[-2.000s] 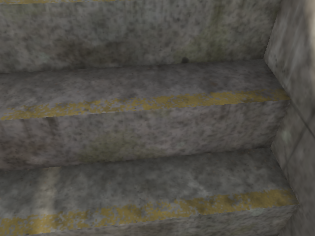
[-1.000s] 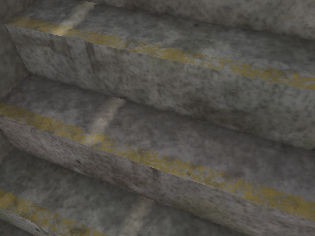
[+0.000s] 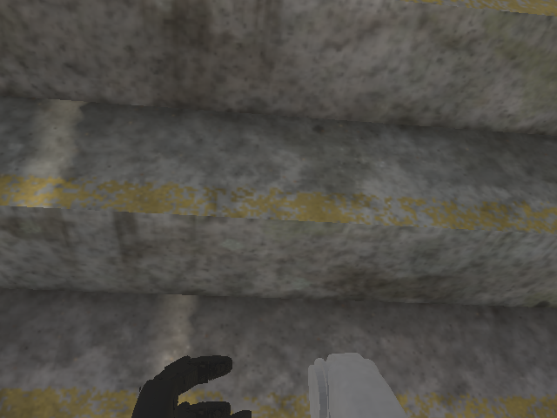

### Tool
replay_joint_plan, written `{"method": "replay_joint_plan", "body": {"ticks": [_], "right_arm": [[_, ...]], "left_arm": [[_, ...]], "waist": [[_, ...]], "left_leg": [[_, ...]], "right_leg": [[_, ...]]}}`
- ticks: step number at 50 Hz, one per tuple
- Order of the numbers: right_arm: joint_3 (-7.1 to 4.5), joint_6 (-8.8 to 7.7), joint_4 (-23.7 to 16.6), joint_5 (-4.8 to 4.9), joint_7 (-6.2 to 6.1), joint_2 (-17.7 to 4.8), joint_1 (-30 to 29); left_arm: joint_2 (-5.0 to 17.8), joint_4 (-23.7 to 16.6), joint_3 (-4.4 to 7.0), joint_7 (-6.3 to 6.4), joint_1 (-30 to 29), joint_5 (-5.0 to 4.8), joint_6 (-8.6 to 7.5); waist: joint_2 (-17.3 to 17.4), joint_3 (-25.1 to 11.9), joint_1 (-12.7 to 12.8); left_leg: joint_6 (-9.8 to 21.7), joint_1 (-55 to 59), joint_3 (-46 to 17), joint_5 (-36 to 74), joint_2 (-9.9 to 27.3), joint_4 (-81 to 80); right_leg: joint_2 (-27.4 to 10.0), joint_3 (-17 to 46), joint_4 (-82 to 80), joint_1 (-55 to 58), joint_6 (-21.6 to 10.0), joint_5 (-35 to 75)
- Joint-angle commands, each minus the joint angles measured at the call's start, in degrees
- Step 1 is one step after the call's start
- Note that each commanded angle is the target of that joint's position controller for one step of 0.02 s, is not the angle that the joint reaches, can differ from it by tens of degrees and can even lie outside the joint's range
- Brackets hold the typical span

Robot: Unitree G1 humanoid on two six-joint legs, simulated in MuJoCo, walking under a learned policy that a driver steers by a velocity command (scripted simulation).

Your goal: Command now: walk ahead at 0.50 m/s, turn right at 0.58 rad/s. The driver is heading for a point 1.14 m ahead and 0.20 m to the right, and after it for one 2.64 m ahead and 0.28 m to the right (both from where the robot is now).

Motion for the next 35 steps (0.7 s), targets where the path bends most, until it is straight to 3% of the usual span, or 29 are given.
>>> {"method": "replay_joint_plan", "body": {"ticks": [1, 2, 3, 4, 5, 6, 7, 8, 9, 10, 11, 12, 13, 14, 15, 17, 19, 21, 23, 25, 27, 28, 29, 30, 31, 32, 33, 34, 35], "right_arm": [[-1.75, -0.08, 1.2, 2.57, -1.58, -8.1, 8.7], [-1.21, 0.69, 3.0, 3.17, -1.15, -5.9, 8.9], [-0.30, 1.37, 2.8, 4.08, -1.56, -6.2, 4.6], [-1.18, 1.80, 2.4, 5.04, -2.69, -11.2, 4.3], [-0.96, 1.14, 1.6, 6.51, -3.44, -14.1, 5.5], [-1.91, 1.31, 0.3, 7.71, -2.21, -18.9, 4.1], [-1.37, 1.05, -0.3, 7.88, -1.48, -17.5, 7.7], [-3.09, -0.21, -4.7, 6.08, 1.12, -25.3, -1.9], [-2.99, -0.73, -10.3, 3.03, 3.94, -22.1, -10.0], [-2.41, -0.48, -14.7, 0.03, 5.75, -15.6, -20.9], [-0.88, 0.63, -20.1, -2.45, 5.20, -7.8, -30.1], [0.81, 2.15, -24.2, -2.73, 4.07, -2.4, -31.2], [2.28, 2.97, -24.6, -2.97, 2.88, 0.4, -26.9], [3.00, 2.22, -23.3, -4.63, 2.62, -0.4, -25.4], [3.23, 2.35, -21.6, -3.60, 3.37, -1.6, -21.4], [3.02, 3.33, -20.9, -3.31, 3.96, -4.7, -22.2], [3.65, 3.63, -23.1, -3.06, 4.17, -3.7, -28.4], [3.76, 3.18, -26.1, -1.68, 4.39, -2.9, -35.3], [4.45, 3.94, -27.5, -0.57, 3.97, 0.0, -40.1], [5.05, 4.20, -30.8, -0.27, 3.34, 1.0, -47.5], [4.94, 4.31, -33.7, -0.55, 2.63, 0.2, -52.0], [5.25, 4.65, -36.0, -0.32, 2.05, 1.0, -55.5], [5.41, 4.91, -37.6, -0.60, 1.71, 0.7, -56.6], [6.07, 4.82, -40.3, 0.06, 2.00, 0.6, -60.6], [6.28, 5.30, -41.9, 0.13, 2.34, 0.5, -63.1], [7.83, 6.15, -42.7, 0.75, 2.62, 3.3, -60.2], [7.67, 7.22, -40.4, 1.35, 1.92, 3.3, -52.7], [6.16, 7.86, -34.1, 2.21, 1.39, 1.3, -39.8], [3.54, 7.99, -29.5, 2.81, 0.66, -3.7, -27.2]], "left_arm": [[0.6, -10.5, -1.34, -0.52, -21.5, -1.84, -1.13], [0.2, -9.6, -2.12, -0.09, -20.1, -2.12, -0.80], [-0.3, -7.4, -3.03, -0.35, -13.5, -3.01, -0.40], [0.4, -5.2, -3.20, -0.11, -7.8, -5.18, 1.17], [3.6, -1.4, -1.69, -0.01, 2.6, -3.73, 2.08], [6.7, -1.0, -0.91, -0.21, 9.0, -2.53, 1.73], [9.0, 0.7, -0.39, -0.48, 9.4, -1.98, 1.13], [10.7, 2.5, 1.02, 0.36, 21.2, -1.12, 1.79], [16.1, 3.9, 3.50, 0.76, 19.2, 1.43, 2.57], [20.0, 2.8, 6.02, 1.60, 12.4, 3.66, 2.69], [17.5, 3.1, 5.95, 1.28, 5.9, 2.90, 0.77], [15.8, 6.7, 5.20, 1.64, 5.8, 2.46, -1.20], [12.6, 10.5, 4.40, 0.93, 8.6, 2.31, -3.53], [8.3, 13.4, 3.58, 0.16, 15.0, 1.38, -5.13], [9.2, 14.1, 3.79, 0.22, 14.5, 1.37, -5.39], [11.6, 14.4, 4.88, 0.36, 17.3, 0.53, -6.25], [11.1, 16.2, 4.91, 0.57, 23.6, 0.84, -7.54], [11.6, 14.3, 5.57, 0.57, 25.9, 0.90, -9.07], [10.9, 14.0, 5.93, 0.76, 31.5, 1.48, -9.57], [11.7, 13.4, 6.44, 0.51, 33.9, 2.32, -10.20], [13.6, 12.9, 7.34, -0.33, 34.8, 1.72, -11.27], [13.9, 13.4, 7.65, 0.04, 36.2, 2.16, -10.81], [14.5, 13.3, 7.92, 0.17, 36.0, 1.62, -10.98], [13.6, 14.2, 7.72, 0.19, 35.2, 1.35, -10.31], [12.5, 14.5, 7.53, 0.79, 34.7, 1.42, -9.23], [14.5, 13.4, 7.94, 1.48, 31.9, 0.38, -7.75], [15.8, 13.0, 8.01, 0.91, 30.3, 0.26, -6.92], [17.0, 10.8, 7.80, 0.52, 28.6, -0.11, -7.52], [20.8, 9.5, 8.99, -0.05, 27.4, -0.78, -8.58]], "waist": [[10.3, 3.1, -1.6], [9.8, 1.3, -1.1], [9.4, -3.5, 3.4], [10.3, -8.3, 5.4], [15.8, -14.5, 7.4], [19.5, -20.4, 10.3], [17.8, -24.2, 7.9], [21.8, -26.0, 17.2], [5.5, -23.4, 14.9], [-3.8, -20.4, 14.0], [4.1, -13.5, 11.2], [6.3, -5.0, 6.2], [9.6, 2.0, 2.3], [13.4, 3.8, 4.1], [12.9, 2.8, 2.4], [9.2, 1.6, 4.3], [6.5, 0.1, 6.0], [7.1, -0.5, 6.7], [0.8, -4.8, 9.2], [-2.6, -4.5, 11.4], [1.8, -2.2, 11.8], [2.9, -1.3, 12.7], [4.4, -0.3, 11.9], [3.9, 1.3, 12.1], [2.3, 2.6, 12.5], [1.0, -3.2, 10.4], [-2.3, -6.3, 8.1], [-3.9, -14.1, 5.8], [-4.4, -23.3, 1.6]], "left_leg": [[-4.0, 15.9, -12.0, 24.5, 15.7, -22.0], [-4.0, 12.7, -7.2, 48.0, 13.7, -22.4], [-4.2, 7.9, -0.3, 76.7, 10.4, -17.8], [-1.2, 8.7, -1.6, 99.8, 12.3, -13.8], [0.4, 14.1, -1.9, 134.2, 18.3, -3.0], [2.1, 17.9, -2.1, 139.8, 20.1, 8.7], [1.2, 5.9, -6.0, 130.5, 18.9, 16.8], [4.6, -6.0, -5.9, 107.3, 16.5, 30.2], [6.5, -21.9, -9.3, 55.1, 8.1, 43.0], [3.6, -36.3, -17.2, 23.0, -3.5, 81.3], [2.0, -44.5, -26.4, 19.8, -3.6, 106.9], [1.4, -51.1, -25.3, 19.2, -4.1, 114.7], [1.9, -53.9, -25.0, 21.8, -2.5, 114.9], [3.3, -54.5, -24.9, 22.3, -1.4, 109.0], [1.9, -55.4, -24.5, 22.1, -2.4, 105.1], [0.1, -57.5, -23.1, 18.3, -2.2, 102.2], [-0.1, -61.2, -20.7, 15.1, -1.1, 100.2], [-1.1, -62.1, -18.5, 11.5, 0.5, 95.6], [-0.6, -66.9, -16.8, 8.9, 0.0, 106.6], [-0.7, -78.7, -17.8, 0.9, 0.4, 118.1], [-0.5, -86.0, -21.1, -9.0, 2.7, 120.2], [-1.5, -87.1, -20.4, -11.1, 3.4, 121.2], [-1.5, -85.4, -21.9, -12.5, 4.4, 115.8], [-2.0, -78.4, -18.0, -12.3, 5.3, 100.6], [-2.4, -69.6, -15.1, -10.1, 5.8, 91.6], [0.6, -44.2, -12.2, -9.7, 5.4, 75.4], [2.1, -28.9, -10.1, -15.3, 4.2, 68.1], [2.7, -17.3, -7.3, -19.5, 0.4, 66.4], [1.7, -9.2, -7.5, -15.7, -2.1, 60.0]], "right_leg": [[-2.7, -7.6, -13.6, -10.4, -1.8, -16.6], [-1.3, -14.6, -21.8, 3.1, -3.2, -18.0], [1.6, -17.6, -35.2, 21.8, -4.2, -25.1], [5.3, -19.2, -43.8, 32.0, -3.6, -36.1], [9.9, -23.8, -40.7, 37.7, -3.9, -44.0], [9.9, -19.7, -48.6, 43.1, -5.5, -41.1], [9.7, -12.3, -54.2, 59.1, -7.2, -38.6], [7.0, 3.3, -60.5, 67.1, -9.0, -37.3], [3.6, 21.9, -75.5, 70.3, -11.6, -50.4], [-7.9, 55.1, -94.8, 63.3, -17.5, -64.6], [-11.4, 56.5, -101.0, 54.0, -15.0, -53.6], [-11.6, 50.2, -100.5, 46.6, -11.6, -50.8], [-10.0, 41.4, -98.8, 41.7, -8.0, -44.3], [-1.9, 34.1, -94.9, 49.7, -4.8, -31.8], [-1.7, 29.6, -94.4, 55.5, -5.1, -23.5], [-0.3, 24.8, -95.3, 63.6, -5.4, -10.6], [-2.2, 24.7, -97.1, 68.0, -4.8, -0.9], [-4.5, 24.9, -98.4, 65.6, -5.8, 4.0], [-7.5, 29.3, -100.4, 69.2, -9.7, 1.9], [-10.5, 34.2, -104.7, 75.6, -12.7, -3.7], [-12.5, 34.5, -105.7, 78.2, -11.3, -5.2], [-12.2, 34.1, -106.5, 77.1, -11.3, -4.9], [-11.6, 32.6, -107.6, 74.9, -9.5, -5.8], [-9.1, 26.6, -113.1, 67.4, -7.3, -11.8], [-8.8, 24.9, -118.5, 60.6, -8.3, -6.3], [-10.8, 20.5, -128.0, 51.1, -8.2, 6.8], [-10.4, 17.1, -126.7, 48.0, -8.3, 14.1], [-10.4, 11.3, -119.5, 54.3, -8.2, 47.1], [-10.0, 10.6, -108.1, 63.5, -7.6, 76.1]]}}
